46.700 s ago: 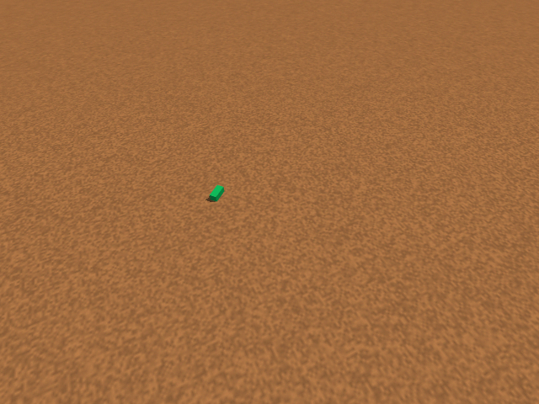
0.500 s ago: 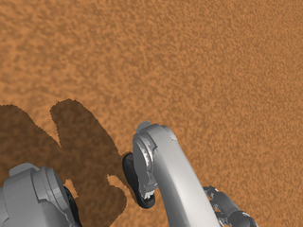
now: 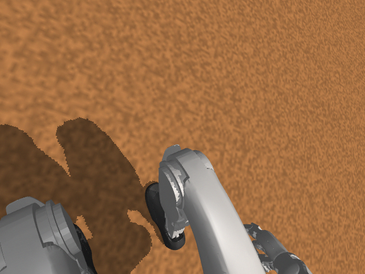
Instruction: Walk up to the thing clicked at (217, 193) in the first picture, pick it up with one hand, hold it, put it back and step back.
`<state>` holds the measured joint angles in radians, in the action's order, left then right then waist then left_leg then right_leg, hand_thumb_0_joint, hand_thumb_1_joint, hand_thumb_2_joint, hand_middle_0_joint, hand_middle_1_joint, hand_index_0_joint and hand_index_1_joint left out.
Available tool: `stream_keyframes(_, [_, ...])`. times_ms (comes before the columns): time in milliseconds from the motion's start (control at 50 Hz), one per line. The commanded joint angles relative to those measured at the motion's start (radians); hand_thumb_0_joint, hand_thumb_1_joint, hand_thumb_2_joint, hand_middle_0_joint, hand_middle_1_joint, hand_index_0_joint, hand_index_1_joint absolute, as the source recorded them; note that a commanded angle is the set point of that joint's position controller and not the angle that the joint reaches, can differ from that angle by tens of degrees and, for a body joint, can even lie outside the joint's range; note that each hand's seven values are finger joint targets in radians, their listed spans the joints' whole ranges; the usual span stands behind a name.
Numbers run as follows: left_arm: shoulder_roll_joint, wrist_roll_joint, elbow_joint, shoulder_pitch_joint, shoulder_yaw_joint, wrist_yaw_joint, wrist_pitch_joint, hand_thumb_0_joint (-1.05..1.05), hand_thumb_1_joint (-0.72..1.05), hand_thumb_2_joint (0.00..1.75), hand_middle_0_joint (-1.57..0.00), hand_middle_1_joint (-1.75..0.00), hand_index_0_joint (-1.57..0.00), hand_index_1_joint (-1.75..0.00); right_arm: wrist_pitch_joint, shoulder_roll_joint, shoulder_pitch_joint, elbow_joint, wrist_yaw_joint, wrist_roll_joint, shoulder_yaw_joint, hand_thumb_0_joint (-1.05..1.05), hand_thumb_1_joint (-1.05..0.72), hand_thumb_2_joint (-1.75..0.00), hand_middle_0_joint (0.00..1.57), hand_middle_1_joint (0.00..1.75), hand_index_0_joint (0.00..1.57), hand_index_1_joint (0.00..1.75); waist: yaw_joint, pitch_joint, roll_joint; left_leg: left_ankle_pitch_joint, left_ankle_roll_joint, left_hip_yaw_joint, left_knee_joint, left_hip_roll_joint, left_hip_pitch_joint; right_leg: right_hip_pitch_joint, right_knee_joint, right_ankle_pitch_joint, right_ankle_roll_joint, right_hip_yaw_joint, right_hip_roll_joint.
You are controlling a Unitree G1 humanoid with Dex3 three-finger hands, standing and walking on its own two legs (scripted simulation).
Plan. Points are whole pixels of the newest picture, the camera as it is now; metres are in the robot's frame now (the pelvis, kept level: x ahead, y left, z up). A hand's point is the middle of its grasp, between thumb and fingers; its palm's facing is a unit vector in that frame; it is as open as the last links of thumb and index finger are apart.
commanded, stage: approach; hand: left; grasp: from above
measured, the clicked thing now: out of the picture +0.55 +0.45 -0.31
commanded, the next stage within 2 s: none
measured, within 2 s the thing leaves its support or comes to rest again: neither
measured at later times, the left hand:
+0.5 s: hand out of the picture +0.49 +0.42 -0.16, palm faces -0.43 -0.12 -0.89, open 11.5 cm
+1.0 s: hand out of the picture +0.49 +0.42 -0.15, palm faces -0.42 -0.12 -0.90, open 11.6 cm
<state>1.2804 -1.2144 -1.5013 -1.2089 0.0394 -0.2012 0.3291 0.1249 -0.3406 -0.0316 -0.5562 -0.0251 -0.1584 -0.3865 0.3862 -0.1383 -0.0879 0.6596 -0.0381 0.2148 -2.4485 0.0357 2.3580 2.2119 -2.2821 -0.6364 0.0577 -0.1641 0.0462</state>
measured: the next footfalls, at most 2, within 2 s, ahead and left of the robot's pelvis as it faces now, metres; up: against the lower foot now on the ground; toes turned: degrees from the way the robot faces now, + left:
none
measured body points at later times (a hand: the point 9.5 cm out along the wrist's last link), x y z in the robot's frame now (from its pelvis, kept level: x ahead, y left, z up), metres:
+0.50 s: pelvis +0.00 +0.00 +0.00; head +0.28 +0.13 +0.33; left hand +0.51 +0.42 -0.11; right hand +0.08 -0.27 -0.07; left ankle +0.08 +0.12 -0.29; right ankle +0.12 -0.12 -0.29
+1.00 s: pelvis +0.00 +0.00 +0.00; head +0.27 +0.13 +0.33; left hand +0.51 +0.42 -0.10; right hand +0.08 -0.27 -0.07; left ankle +0.08 +0.12 -0.29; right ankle +0.12 -0.12 -0.29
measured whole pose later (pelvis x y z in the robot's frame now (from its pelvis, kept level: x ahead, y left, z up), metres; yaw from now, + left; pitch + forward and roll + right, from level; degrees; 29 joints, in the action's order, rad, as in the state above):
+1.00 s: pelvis +0.00 +0.00 +0.00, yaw +0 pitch +31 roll -15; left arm 1.28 -1.22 -1.50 -1.21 0.04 -0.20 0.35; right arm 0.13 -0.34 -0.03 -0.57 -0.03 -0.16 -0.39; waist 0.38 -0.13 -0.09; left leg 0.66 -0.04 0.21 -2.45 0.03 2.36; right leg 2.21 -2.28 -0.64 0.06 -0.16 0.04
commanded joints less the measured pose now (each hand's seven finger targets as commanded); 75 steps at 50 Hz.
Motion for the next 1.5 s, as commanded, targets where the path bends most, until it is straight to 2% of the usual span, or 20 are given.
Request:
stream_keyframes(0, [0.299, 0.037, 0.162, -0.249, 0.035, -0.023, 0.013, 0.0, -0.12, 0.6, -0.46, -0.65, -0.46, -0.65, 0.006, -0.312, -0.168, -0.007, 0.016, -0.003, 0.09, 0.0, -0.91, -0.9, 0.2, 0.3, 0.2, 0.3, 0.027, 0.687, 0.539, -0.203, 0.009, -0.048, 0.244, 0.02, -0.595, -0.308, 0.192, 0.202, -0.077, -0.057, 0.027])
stream_keyframes(120, [0.277, 0.035, 0.174, -0.253, 0.028, -0.024, 0.027, 0.0, -0.11, 0.59, -0.47, -0.65, -0.47, -0.64, 0.01, -0.31, -0.177, -0.02, 0.015, -0.008, 0.091, 0.0, -0.91, -0.9, 0.2, 0.3, 0.2, 0.3, 0.036, 0.69, 0.592, -0.26, 0.019, -0.033, 0.25, 0.025, -0.668, -0.276, 0.18, 0.23, -0.079, -0.06, 0.024])
stream_keyframes(140, [0.291, 0.032, 0.179, -0.262, 0.037, -0.025, 0.029, 0.0, -0.11, 0.6, -0.47, -0.64, -0.47, -0.64, 0.011, -0.322, -0.173, -0.021, 0.016, -0.01, 0.095, 0.0, -0.91, -0.9, 0.2, 0.3, 0.2, 0.3, 0.037, 0.696, 0.585, -0.268, 0.021, -0.027, 0.25, 0.024, -0.667, -0.274, 0.184, 0.234, -0.08, -0.063, 0.021])
stream_keyframes(280, [0.306, 0.023, 0.17, -0.251, 0.047, -0.029, 0.023, 0.0, -0.1, 0.59, -0.48, -0.61, -0.48, -0.61, 0.016, -0.31, -0.169, -0.013, 0.013, -0.007, 0.099, 0.0, -0.91, -0.9, 0.2, 0.3, 0.2, 0.3, 0.02, 0.687, 0.584, -0.228, 0.017, -0.041, 0.253, 0.023, -0.643, -0.275, 0.187, 0.207, -0.082, -0.057, 0.024])
stream_keyframes(400, [0.268, 0.032, 0.17, -0.252, 0.026, -0.02, 0.021, 0.0, -0.1, 0.59, -0.47, -0.64, -0.47, -0.63, 0.013, -0.312, -0.174, -0.016, 0.012, -0.008, 0.099, 0.0, -0.91, -0.9, 0.2, 0.3, 0.2, 0.3, 0.039, 0.674, 0.574, -0.253, 0.018, -0.035, 0.244, 0.023, -0.651, -0.263, 0.187, 0.222, -0.081, -0.057, 0.022])
stream_keyframes(520, [0.324, 0.02, 0.173, -0.258, 0.054, -0.028, 0.027, 0.0, -0.11, 0.59, -0.47, -0.63, -0.47, -0.63, 0.019, -0.311, -0.167, -0.01, 0.011, -0.006, 0.096, 0.0, -0.91, -0.9, 0.2, 0.3, 0.2, 0.3, 0.014, 0.706, 0.592, -0.227, 0.017, -0.044, 0.256, 0.021, -0.645, -0.291, 0.186, 0.211, -0.08, -0.054, 0.025])
stream_keyframes(640, [0.255, 0.026, 0.152, -0.253, 0.021, -0.029, 0.024, 0.0, -0.13, 0.61, -0.46, -0.64, -0.46, -0.64, 0.014, -0.305, -0.181, -0.023, 0.011, -0.007, 0.1, 0.0, -0.91, -0.9, 0.2, 0.3, 0.2, 0.3, 0.041, 0.677, 0.562, -0.244, 0.013, -0.037, 0.249, 0.022, -0.645, -0.268, 0.185, 0.225, -0.077, -0.058, 0.024])
stream_keyframes(720, [0.295, 0.02, 0.146, -0.253, 0.033, -0.032, 0.029, 0.0, -0.13, 0.61, -0.46, -0.64, -0.46, -0.64, 0.013, -0.314, -0.173, -0.021, 0.011, -0.007, 0.094, 0.0, -0.91, -0.9, 0.2, 0.3, 0.2, 0.3, 0.027, 0.661, 0.563, -0.228, 0.016, -0.041, 0.251, 0.018, -0.618, -0.286, 0.188, 0.215, -0.08, -0.056, 0.022])
stream_keyframes(780, [0.342, 0.011, 0.165, -0.264, 0.057, -0.038, 0.027, 0.0, -0.12, 0.61, -0.47, -0.63, -0.47, -0.63, 0.017, -0.315, -0.168, -0.014, 0.011, -0.006, 0.092, 0.0, -0.91, -0.9, 0.2, 0.3, 0.2, 0.3, 0.015, 0.71, 0.6, -0.241, 0.018, -0.043, 0.261, 0.021, -0.652, -0.303, 0.182, 0.223, -0.079, -0.052, 0.023])
stream_keyframes(820, [0.323, 0.019, 0.159, -0.254, 0.057, -0.039, 0.021, 0.0, -0.13, 0.61, -0.46, -0.64, -0.46, -0.64, 0.016, -0.314, -0.166, -0.011, 0.013, -0.007, 0.098, 0.0, -0.91, -0.9, 0.2, 0.3, 0.2, 0.3, 0.014, 0.699, 0.588, -0.236, 0.016, -0.046, 0.258, 0.02, -0.651, -0.287, 0.186, 0.218, -0.08, -0.051, 0.022])
stream_keyframes(880, [0.284, 0.021, 0.153, -0.254, 0.031, -0.036, 0.021, 0.0, -0.14, 0.62, -0.46, -0.62, -0.45, -0.63, 0.014, -0.309, -0.172, -0.016, 0.015, -0.003, 0.098, 0.0, -0.91, -0.9, 0.2, 0.3, 0.2, 0.3, 0.034, 0.681, 0.554, -0.206, 0.012, -0.05, 0.242, 0.018, -0.604, -0.282, 0.189, 0.203, -0.082, -0.054, 0.025])
stream_keyframes(960, [0.286, 0.027, 0.161, -0.261, 0.029, -0.034, 0.022, 0.0, -0.13, 0.61, -0.46, -0.64, -0.46, -0.64, 0.011, -0.308, -0.169, -0.019, 0.016, -0.001, 0.098, 0.0, -0.91, -0.9, 0.2, 0.3, 0.2, 0.3, 0.025, 0.688, 0.569, -0.192, 0.014, -0.05, 0.252, 0.019, -0.606, -0.287, 0.188, 0.195, -0.081, -0.055, 0.026])
stream_keyframes(1000, [0.272, 0.024, 0.15, -0.256, 0.021, -0.031, 0.019, 0.0, -0.14, 0.62, -0.44, -0.66, -0.45, -0.66, 0.01, -0.309, -0.177, -0.023, 0.015, -0.002, 0.1, 0.0, -0.91, -0.9, 0.2, 0.3, 0.2, 0.3, 0.033, 0.673, 0.562, -0.207, 0.014, -0.046, 0.248, 0.018, -0.616, -0.271, 0.187, 0.203, -0.081, -0.056, 0.024])
stream_keyframes(1100, [0.307, 0.023, 0.161, -0.251, 0.04, -0.026, 0.021, 0.0, -0.15, 0.62, -0.45, -0.65, -0.45, -0.65, 0.013, -0.32, -0.174, -0.024, 0.015, -0.003, 0.099, 0.0, -0.91, -0.9, 0.2, 0.3, 0.2, 0.3, 0.023, 0.668, 0.589, -0.24, 0.024, -0.032, 0.258, 0.018, -0.646, -0.263, 0.177, 0.213, -0.085, -0.055, 0.017])
stream_keyframes(1160, [0.332, 0.02, 0.194, -0.27, 0.056, -0.027, 0.026, 0.0, -0.14, 0.61, -0.46, -0.63, -0.46, -0.64, 0.018, -0.321, -0.168, -0.015, 0.017, -0.004, 0.101, 0.0, -0.91, -0.9, 0.2, 0.3, 0.2, 0.3, 0.015, 0.726, 0.598, -0.267, 0.021, -0.039, 0.252, 0.02, -0.678, -0.287, 0.183, 0.232, -0.082, -0.051, 0.018])
stream_keyframes(1200, [0.331, 0.024, 0.189, -0.266, 0.063, -0.03, 0.025, 0.0, -0.14, 0.61, -0.45, -0.65, -0.45, -0.65, 0.018, -0.321, -0.173, -0.012, 0.017, -0.007, 0.101, 0.0, -0.91, -0.9, 0.2, 0.3, 0.2, 0.3, 0.016, 0.715, 0.604, -0.28, 0.021, -0.042, 0.245, 0.018, -0.668, -0.287, 0.182, 0.241, -0.084, -0.05, 0.018])
stream_keyframes(1280, [0.273, 0.025, 0.191, -0.276, 0.036, -0.018, 0.022, 0.0, -0.15, 0.63, -0.43, -0.67, -0.44, -0.66, 0.016, -0.315, -0.186, -0.021, 0.015, -0.008, 0.108, 0.0, -0.91, -0.9, 0.2, 0.3, 0.2, 0.3, 0.041, 0.682, 0.595, -0.262, 0.022, -0.036, 0.245, 0.021, -0.66, -0.258, 0.189, 0.224, -0.085, -0.056, 0.018])
stream_keyframes(1360, [0.285, 0.018, 0.177, -0.272, 0.029, -0.011, 0.021, 0.0, -0.16, 0.64, -0.44, -0.66, -0.44, -0.66, 0.019, -0.305, -0.187, -0.02, 0.013, -0.007, 0.1, 0.0, -0.91, -0.9, 0.2, 0.3, 0.2, 0.3, 0.033, 0.693, 0.581, -0.233, 0.014, -0.048, 0.246, 0.02, -0.636, -0.294, 0.195, 0.215, -0.079, -0.053, 0.024])
stream_keyframes(1420, [0.274, 0.03, 0.15, -0.251, 0.022, -0.009, 0.026, 0.0, -0.17, 0.64, -0.43, -0.66, -0.43, -0.66, 0.02, -0.307, -0.171, -0.011, 0.013, -0.005, 0.097, 0.0, -0.91, -0.9, 0.2, 0.3, 0.2, 0.3, 0.032, 0.662, 0.551, -0.2, 0.015, -0.044, 0.249, 0.019, -0.608, -0.276, 0.197, 0.188, -0.083, -0.056, 0.024])
stream_keyframes(1480, [0.301, 0.021, 0.166, -0.252, 0.034, -0.013, 0.035, 0.0, -0.17, 0.64, -0.44, -0.66, -0.43, -0.66, 0.023, -0.319, -0.166, -0.012, 0.016, -0.009, 0.095, 0.0, -0.91, -0.9, 0.2, 0.3, 0.2, 0.3, 0.029, 0.682, 0.565, -0.232, 0.021, -0.035, 0.252, 0.019, -0.641, -0.283, 0.187, 0.205, -0.085, -0.057, 0.02])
